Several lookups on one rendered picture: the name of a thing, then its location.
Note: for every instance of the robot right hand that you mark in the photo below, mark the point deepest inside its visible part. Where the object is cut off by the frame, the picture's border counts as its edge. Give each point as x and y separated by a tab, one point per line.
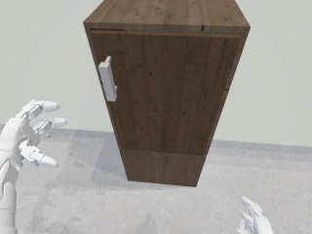
257	223

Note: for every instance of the cupboard door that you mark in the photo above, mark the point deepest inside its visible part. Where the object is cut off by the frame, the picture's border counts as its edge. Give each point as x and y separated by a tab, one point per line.
169	86

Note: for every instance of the robot left hand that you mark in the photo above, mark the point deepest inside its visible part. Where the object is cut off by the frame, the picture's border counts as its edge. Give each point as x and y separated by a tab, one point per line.
14	136

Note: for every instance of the robot left forearm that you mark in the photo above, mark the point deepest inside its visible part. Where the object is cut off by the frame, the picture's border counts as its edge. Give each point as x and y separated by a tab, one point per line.
10	165

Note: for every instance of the handle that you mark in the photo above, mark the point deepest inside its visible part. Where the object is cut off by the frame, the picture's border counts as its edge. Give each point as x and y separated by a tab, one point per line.
107	79

